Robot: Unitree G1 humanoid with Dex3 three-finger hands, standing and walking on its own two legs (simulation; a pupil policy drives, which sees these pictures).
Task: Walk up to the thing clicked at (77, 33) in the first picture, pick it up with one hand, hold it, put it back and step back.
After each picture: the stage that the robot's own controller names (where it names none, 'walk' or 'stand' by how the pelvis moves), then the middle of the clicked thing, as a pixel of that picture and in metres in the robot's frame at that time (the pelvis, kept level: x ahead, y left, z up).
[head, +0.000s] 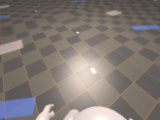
stand; (77, 34) +2.03 +0.45 -0.72
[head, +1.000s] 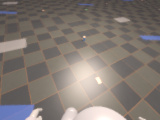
walk; (84, 38) +1.91 +0.21 -0.70
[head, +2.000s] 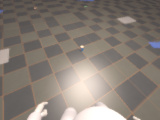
walk; (81, 48) +1.34 +0.17 -0.71
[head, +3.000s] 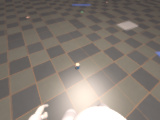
walk; (77, 66) +0.88 +0.21 -0.71
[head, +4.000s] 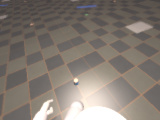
walk; (76, 81) +0.56 +0.26 -0.70
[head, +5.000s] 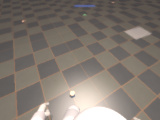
stand; (72, 94) +0.35 +0.21 -0.70
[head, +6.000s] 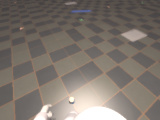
walk; (72, 100) +0.31 +0.22 -0.72
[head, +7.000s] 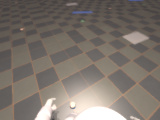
stand; (73, 105) +0.25 +0.19 -0.73
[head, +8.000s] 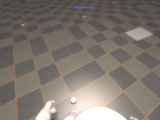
stand; (73, 100) +0.27 +0.20 -0.72
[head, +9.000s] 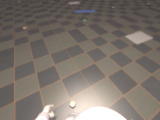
stand; (73, 104) +0.25 +0.20 -0.73
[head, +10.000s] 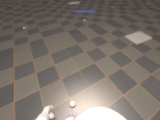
stand; (72, 104) +0.25 +0.20 -0.73
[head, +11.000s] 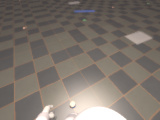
stand; (72, 104) +0.25 +0.20 -0.73
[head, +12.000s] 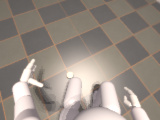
go down; (70, 75) +0.33 +0.20 -0.46
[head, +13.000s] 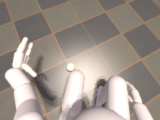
go down; (71, 68) +0.36 +0.20 -0.33
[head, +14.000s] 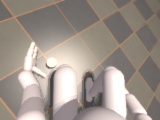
close in; (52, 63) +0.35 +0.23 -0.24
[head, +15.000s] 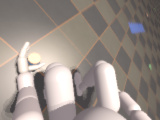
close; (34, 61) +0.37 +0.25 -0.22
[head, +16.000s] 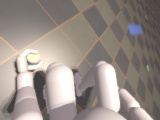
lift; (33, 60) +0.36 +0.25 -0.22
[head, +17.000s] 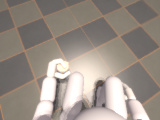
lift; (63, 70) +0.30 +0.21 -0.05
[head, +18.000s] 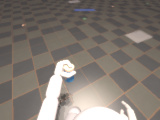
hold; (69, 73) +0.32 +0.17 +0.04
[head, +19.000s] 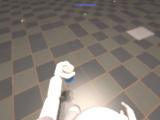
hold; (68, 73) +0.32 +0.17 +0.01
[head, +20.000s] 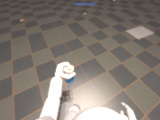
crouch; (69, 74) +0.32 +0.17 +0.00
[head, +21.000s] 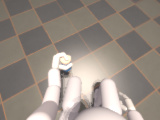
crouch; (66, 63) +0.38 +0.19 -0.08
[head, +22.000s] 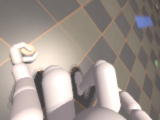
lower; (29, 54) +0.41 +0.26 -0.22
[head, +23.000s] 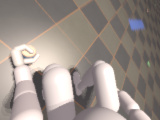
lower; (29, 55) +0.40 +0.26 -0.22
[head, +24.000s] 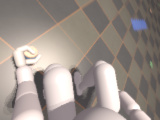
lower; (31, 55) +0.39 +0.26 -0.22
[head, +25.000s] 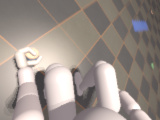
lower; (32, 57) +0.38 +0.26 -0.22
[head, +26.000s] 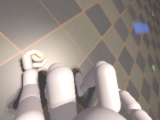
loosen; (37, 59) +0.37 +0.24 -0.22
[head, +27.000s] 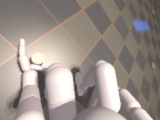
withdraw; (37, 60) +0.36 +0.23 -0.22
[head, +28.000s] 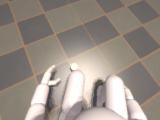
walk; (74, 67) +0.38 +0.17 -0.34
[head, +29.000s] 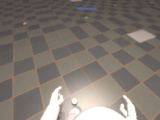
stand; (74, 102) +0.28 +0.16 -0.66
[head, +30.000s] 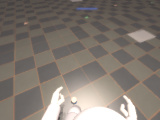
stand; (74, 100) +0.30 +0.17 -0.67
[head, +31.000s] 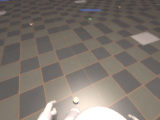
stand; (76, 100) +0.30 +0.16 -0.70
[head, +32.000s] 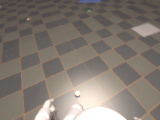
walk; (77, 94) +0.33 +0.16 -0.71
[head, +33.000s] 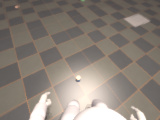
walk; (78, 78) +0.49 +0.13 -0.71
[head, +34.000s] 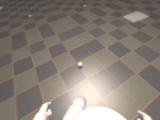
walk; (80, 65) +0.80 +0.24 -0.70
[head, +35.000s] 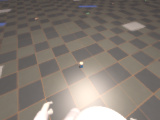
stand; (81, 64) +0.94 +0.19 -0.71
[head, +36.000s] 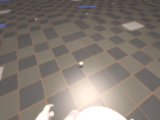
stand; (81, 65) +0.95 +0.20 -0.73
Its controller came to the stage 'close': yes
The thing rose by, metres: 0.72
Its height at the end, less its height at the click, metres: +0.00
